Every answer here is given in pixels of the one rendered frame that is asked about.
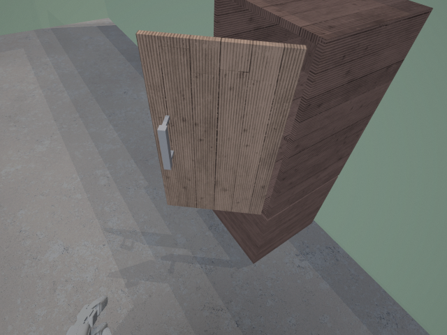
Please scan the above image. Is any robot left hand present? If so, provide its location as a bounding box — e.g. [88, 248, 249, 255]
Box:
[66, 296, 112, 335]

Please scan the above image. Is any cupboard door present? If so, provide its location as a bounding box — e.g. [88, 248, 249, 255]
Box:
[136, 30, 307, 215]

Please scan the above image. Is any handle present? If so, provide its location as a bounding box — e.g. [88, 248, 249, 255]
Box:
[157, 115, 174, 170]

